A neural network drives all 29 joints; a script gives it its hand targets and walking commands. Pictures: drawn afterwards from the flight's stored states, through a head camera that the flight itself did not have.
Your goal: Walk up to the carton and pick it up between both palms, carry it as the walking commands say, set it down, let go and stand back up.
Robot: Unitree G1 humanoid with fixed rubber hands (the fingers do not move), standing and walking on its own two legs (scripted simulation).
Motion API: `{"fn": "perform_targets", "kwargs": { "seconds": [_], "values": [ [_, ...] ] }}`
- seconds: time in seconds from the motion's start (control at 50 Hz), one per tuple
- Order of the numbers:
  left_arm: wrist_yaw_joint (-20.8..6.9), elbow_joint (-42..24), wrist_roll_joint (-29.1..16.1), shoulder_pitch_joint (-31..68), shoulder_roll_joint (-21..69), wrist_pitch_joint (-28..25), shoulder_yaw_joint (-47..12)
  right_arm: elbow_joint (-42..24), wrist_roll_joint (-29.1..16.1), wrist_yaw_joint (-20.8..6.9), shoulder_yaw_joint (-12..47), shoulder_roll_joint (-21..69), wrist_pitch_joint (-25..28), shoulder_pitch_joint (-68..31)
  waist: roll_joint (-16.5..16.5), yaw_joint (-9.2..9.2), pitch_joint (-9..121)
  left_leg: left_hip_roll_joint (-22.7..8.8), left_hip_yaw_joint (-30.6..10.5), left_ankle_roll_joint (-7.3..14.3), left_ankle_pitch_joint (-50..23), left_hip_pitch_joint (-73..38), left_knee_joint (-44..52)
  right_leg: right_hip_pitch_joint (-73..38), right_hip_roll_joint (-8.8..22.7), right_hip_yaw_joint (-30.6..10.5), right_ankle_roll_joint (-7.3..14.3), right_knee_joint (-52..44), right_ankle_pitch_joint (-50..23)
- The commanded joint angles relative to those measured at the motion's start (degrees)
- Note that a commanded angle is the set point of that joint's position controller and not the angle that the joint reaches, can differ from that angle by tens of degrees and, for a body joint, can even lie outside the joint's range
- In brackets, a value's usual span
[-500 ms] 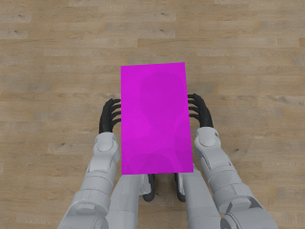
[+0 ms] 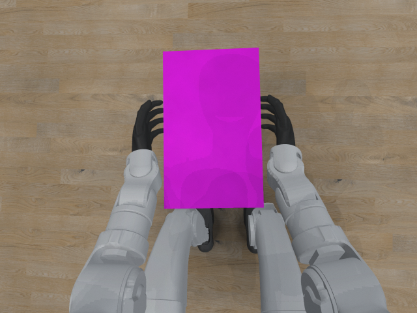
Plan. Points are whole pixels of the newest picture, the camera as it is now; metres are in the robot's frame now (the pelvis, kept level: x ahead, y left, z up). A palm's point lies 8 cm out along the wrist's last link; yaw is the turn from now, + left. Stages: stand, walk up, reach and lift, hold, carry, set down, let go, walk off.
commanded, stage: set down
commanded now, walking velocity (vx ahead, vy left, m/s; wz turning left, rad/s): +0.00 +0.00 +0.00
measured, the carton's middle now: (213, 137) +0.41 +0.03 -0.22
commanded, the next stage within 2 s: none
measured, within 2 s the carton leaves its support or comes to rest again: neither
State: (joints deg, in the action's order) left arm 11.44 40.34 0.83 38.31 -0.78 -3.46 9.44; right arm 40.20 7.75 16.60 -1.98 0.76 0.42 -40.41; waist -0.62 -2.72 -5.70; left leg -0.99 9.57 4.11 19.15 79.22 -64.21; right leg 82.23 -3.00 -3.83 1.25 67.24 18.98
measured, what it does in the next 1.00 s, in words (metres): lowers itself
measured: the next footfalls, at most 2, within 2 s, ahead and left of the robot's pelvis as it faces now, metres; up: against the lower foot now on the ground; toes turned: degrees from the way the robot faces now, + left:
none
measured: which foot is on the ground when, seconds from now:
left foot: down 0.00-1.00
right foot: down 0.00-1.00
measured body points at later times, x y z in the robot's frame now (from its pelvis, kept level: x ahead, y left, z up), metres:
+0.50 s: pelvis -0.02 +0.00 -0.06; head +0.32 -0.01 +0.22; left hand +0.43 +0.17 -0.24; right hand +0.44 -0.09 -0.25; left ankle +0.09 +0.09 -0.62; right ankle +0.09 -0.10 -0.62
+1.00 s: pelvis -0.06 +0.01 -0.16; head +0.30 +0.02 +0.10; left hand +0.48 +0.18 -0.31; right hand +0.48 -0.08 -0.33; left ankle +0.09 +0.10 -0.62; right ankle +0.09 -0.10 -0.62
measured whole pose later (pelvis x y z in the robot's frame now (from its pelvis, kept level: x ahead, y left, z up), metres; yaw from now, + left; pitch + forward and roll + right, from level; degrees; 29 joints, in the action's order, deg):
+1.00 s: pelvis -0.06 +0.01 -0.16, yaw +2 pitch +27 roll +4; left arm 11.9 52.2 -8.2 80.8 -10.9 9.6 9.8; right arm 47.4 -1.2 14.4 -9.7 -9.5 -11.7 -77.0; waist -1.6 -2.7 -30.0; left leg 0.2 8.9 4.5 25.1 102.3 -100.3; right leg 104.7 -3.0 -3.4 0.2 103.2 25.4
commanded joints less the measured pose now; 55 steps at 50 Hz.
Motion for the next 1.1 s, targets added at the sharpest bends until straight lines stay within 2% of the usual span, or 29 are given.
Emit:
{"fn": "perform_targets", "kwargs": {
  "seconds": [0.0,0.18,0.4,0.48,0.52,0.56,0.58,0.6,0.62,0.64,0.68,0.74,0.82,0.88,0.92,1.0,1.08],
  "values": [
    [0.1,-3.3,-2.9,18.6,8.9,-3.3,-4.1,-9.8,-5.7,0.2,8.4,15.7,3.9,-22.7,-8.0,-3.73,57.9,7.5,-13.5,-1.0,-13.7,-28.5,-0.4,-28.6,-3.6,-1.6,-1.6,-3.0,-9.2],
    [0.1,-3.8,-4.6,25.9,7.8,-1.9,-4.0,-10.0,-6.7,0.6,7.6,15.0,2.6,-29.9,-8.8,-3.65,62.2,8.0,-13.3,-1.0,-10.7,-22.9,-4.6,-25.1,-3.8,-0.5,-1.9,1.5,-6.7],
    [-0.2,-4.8,-7.2,35.3,7.5,0.5,-5.8,-10.0,-9.1,0.7,7.5,14.3,0.4,-38.6,-8.7,-2.67,70.8,8.6,-13.1,-1.3,-10.9,-20.0,-11.5,-21.5,-4.6,1.7,-2.0,8.7,-6.6],
    [0.5,-9.3,-9.5,40.4,6.6,1.5,-7.9,-14.2,-12.4,1.2,10.4,13.6,-0.6,-44.0,-8.9,-3.18,82.2,8.6,-12.6,-1.2,-14.0,-23.9,-15.4,-24.9,-4.9,2.5,-2.1,12.6,-9.2],
    [1.1,-13.9,-11.7,44.0,5.9,2.4,-9.8,-18.7,-14.8,1.9,12.7,12.4,-1.5,-47.5,-8.7,-3.14,91.8,8.4,-12.3,-1.0,-15.5,-27.9,-17.6,-29.2,-4.9,2.9,-1.9,14.6,-10.5],
    [1.8,-17.6,-13.5,48.3,4.6,3.8,-10.6,-21.8,-17.5,2.3,15.4,10.8,-3.2,-51.5,-8.5,-4.42,102.1,7.9,-12.1,-0.9,-16.3,-32.7,-19.7,-33.6,-4.4,3.1,-1.6,16.8,-10.9],
    [2.1,-18.5,-13.9,50.7,3.6,4.9,-10.0,-22.6,-18.8,2.3,16.4,9.9,-4.5,-54.4,-8.4,-5.64,105.7,7.6,-12.1,-0.8,-16.4,-34.7,-20.7,-34.8,-4.2,3.2,-1.5,18.1,-10.8],
    [1.8,-17.7,-12.9,51.6,3.6,5.9,-11.1,-20.1,-18.2,1.9,15.6,10.2,-5.5,-52.7,-7.4,-3.93,102.7,7.6,-11.9,-1.0,-20.0,-34.0,-22.0,-33.3,-4.8,3.3,-1.7,19.8,-14.2],
    [1.7,-20.0,-13.0,53.1,4.0,5.9,-12.7,-21.6,-18.2,2.0,15.0,10.9,-5.8,-53.0,-7.1,-3.0,101.5,8.0,-12.1,-0.9,-21.7,-32.8,-22.7,-33.1,-5.2,3.2,-1.7,20.5,-16.3],
    [1.6,-21.1,-13.0,55.2,3.7,6.3,-13.0,-22.1,-17.4,1.8,13.5,9.9,-6.1,-54.3,-7.0,-2.32,99.7,8.2,-12.3,-0.8,-19.7,-31.4,-22.9,-31.5,-5.2,3.4,-1.6,21.1,-14.5],
    [1.3,-19.6,-13.7,60.8,6.0,7.6,-14.0,-20.7,-17.2,1.3,12.7,10.0,-7.1,-59.1,-6.4,-0.98,96.1,8.1,-12.7,-1.0,-13.2,-28.5,-23.5,-27.6,-4.6,3.7,-1.0,22.5,-8.4],
    [1.4,-15.5,-13.6,63.9,7.4,9.1,-14.0,-17.2,-17.4,0.7,11.6,9.9,-8.3,-62.7,-5.6,-0.88,91.4,7.7,-13.5,-0.9,-6.8,-27.0,-23.8,-21.9,-4.0,4.6,-0.6,24.1,-1.9],
    [0.5,-3.2,-11.0,66.3,9.5,10.7,-10.2,-8.5,-14.8,-1.0,7.2,9.4,-8.6,-67.8,-5.6,-0.2,79.1,7.4,-14.8,-1.1,3.5,-20.0,-24.1,-11.7,-3.4,5.5,-0.5,25.5,6.3],
    [-1.1,3.6,-8.9,68.9,13.3,11.2,-7.4,-3.9,-12.8,-2.9,4.9,11.1,-8.4,-71.9,-5.7,-0.24,75.1,7.7,-15.2,-1.4,7.6,-15.9,-25.3,-8.4,-3.1,5.7,-0.5,27.0,9.0],
    [-2.6,6.7,-8.0,71.1,17.5,11.3,-7.2,-1.2,-11.5,-4.6,4.4,14.8,-8.3,-74.2,-5.9,0.16,74.2,8.0,-15.2,-1.6,7.9,-14.1,-26.9,-6.7,-3.1,5.7,-0.4,28.4,9.0],
    [-6.2,7.5,-6.6,76.8,27.0,11.8,-8.8,-0.8,-8.7,-7.9,5.1,23.6,-8.3,-79.5,-6.7,1.52,78.6,8.5,-14.6,-2.0,3.5,-13.1,-31.2,-6.6,-3.8,5.6,-0.7,31.6,5.7],
    [-9.9,5.2,-6.4,79.8,34.6,13.0,-10.8,-3.2,-7.5,-10.9,7.1,30.3,-9.0,-83.6,-7.3,1.76,84.0,9.1,-13.6,-2.6,-2.2,-12.1,-35.5,-8.9,-4.6,5.4,-1.3,35.4,1.0]
  ]
}}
